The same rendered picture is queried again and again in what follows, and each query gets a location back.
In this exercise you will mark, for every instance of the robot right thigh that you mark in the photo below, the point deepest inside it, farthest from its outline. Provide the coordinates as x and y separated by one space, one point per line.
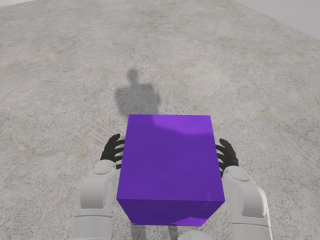
194 235

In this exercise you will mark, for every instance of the robot right hand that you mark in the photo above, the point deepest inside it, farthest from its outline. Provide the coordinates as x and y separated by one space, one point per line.
229 157

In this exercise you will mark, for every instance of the carton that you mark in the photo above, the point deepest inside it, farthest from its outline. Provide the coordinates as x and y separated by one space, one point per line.
170 174

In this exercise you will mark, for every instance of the robot right forearm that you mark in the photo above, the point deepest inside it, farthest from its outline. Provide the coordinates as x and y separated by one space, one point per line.
249 212

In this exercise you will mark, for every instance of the robot left hand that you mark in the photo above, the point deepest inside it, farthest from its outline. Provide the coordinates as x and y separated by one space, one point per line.
110 151

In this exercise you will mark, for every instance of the robot left forearm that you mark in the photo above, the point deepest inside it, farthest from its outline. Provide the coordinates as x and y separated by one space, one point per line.
94 203

